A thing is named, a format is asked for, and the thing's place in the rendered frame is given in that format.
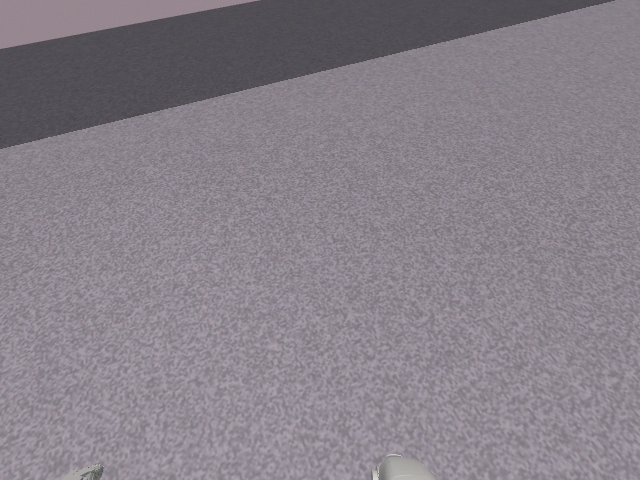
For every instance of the left robot hand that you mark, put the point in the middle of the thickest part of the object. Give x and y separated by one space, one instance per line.
93 472

